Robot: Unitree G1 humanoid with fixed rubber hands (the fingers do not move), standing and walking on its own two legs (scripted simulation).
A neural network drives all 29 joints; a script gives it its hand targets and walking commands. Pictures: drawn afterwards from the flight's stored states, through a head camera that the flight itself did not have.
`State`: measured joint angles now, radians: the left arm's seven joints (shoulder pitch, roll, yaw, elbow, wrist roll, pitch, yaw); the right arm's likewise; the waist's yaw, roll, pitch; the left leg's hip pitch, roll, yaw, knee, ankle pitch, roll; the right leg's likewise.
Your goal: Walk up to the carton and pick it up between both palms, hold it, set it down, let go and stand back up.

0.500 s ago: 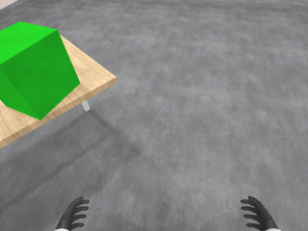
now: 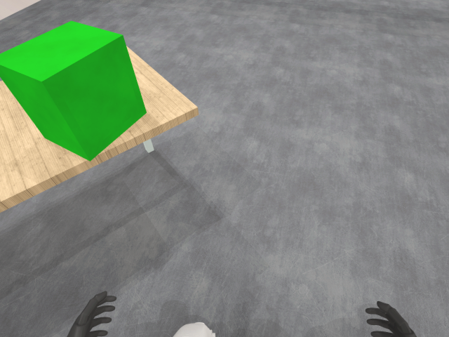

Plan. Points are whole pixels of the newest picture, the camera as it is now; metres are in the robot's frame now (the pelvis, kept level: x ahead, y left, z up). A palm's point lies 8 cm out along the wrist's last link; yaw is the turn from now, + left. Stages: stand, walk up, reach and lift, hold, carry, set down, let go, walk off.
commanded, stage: walk up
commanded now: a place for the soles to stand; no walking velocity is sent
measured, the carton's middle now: (80, 90) +0.73 +0.45 +0.02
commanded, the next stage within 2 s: none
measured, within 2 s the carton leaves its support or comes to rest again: neither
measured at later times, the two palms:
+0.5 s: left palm out of the picture +0.14 +0.49 -0.08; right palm (323, 289) +0.21 -0.15 -0.07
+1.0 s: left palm out of the picture +0.17 +0.48 -0.03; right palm (307, 245) +0.31 -0.15 -0.09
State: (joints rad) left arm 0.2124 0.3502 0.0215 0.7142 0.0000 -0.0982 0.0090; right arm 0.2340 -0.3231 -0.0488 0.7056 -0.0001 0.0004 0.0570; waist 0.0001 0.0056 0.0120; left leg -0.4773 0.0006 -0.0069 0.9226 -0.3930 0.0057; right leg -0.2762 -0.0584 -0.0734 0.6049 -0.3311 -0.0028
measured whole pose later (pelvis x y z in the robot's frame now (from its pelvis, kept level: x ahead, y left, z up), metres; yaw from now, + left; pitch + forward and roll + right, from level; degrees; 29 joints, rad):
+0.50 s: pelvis +0.09 +0.14 +0.00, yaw +12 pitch -1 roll -1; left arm 0.24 0.46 0.07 0.71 0.00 -0.06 -0.01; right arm 0.35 -0.38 -0.10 0.71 0.00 -0.05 0.05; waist -0.02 -0.03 0.08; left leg -0.30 -0.05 -0.01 0.63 -0.31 0.06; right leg -0.55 -0.09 -0.03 1.08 -0.35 -0.01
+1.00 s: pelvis +0.16 +0.12 +0.01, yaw +18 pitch -1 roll +4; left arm 0.23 0.46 0.07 0.71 0.00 -0.10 0.00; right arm 0.35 -0.39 -0.10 0.69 0.00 -0.02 0.08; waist -0.01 0.01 0.08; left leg -0.52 -0.03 -0.02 1.00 -0.36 0.05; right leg -0.33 -0.11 -0.11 0.50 -0.19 -0.05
